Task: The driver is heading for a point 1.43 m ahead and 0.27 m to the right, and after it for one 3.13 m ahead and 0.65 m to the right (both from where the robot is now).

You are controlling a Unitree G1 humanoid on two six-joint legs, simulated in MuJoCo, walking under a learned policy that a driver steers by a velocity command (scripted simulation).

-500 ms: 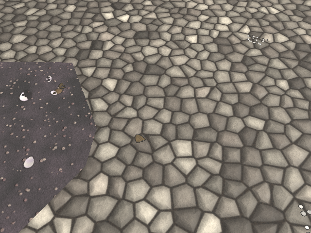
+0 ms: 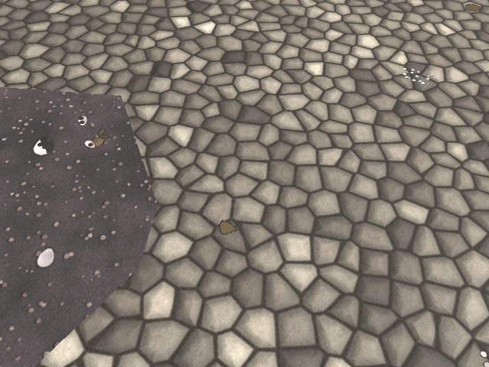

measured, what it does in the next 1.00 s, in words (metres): walks ahead: left foot, then right foot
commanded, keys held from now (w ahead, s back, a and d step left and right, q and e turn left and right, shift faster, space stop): w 1.00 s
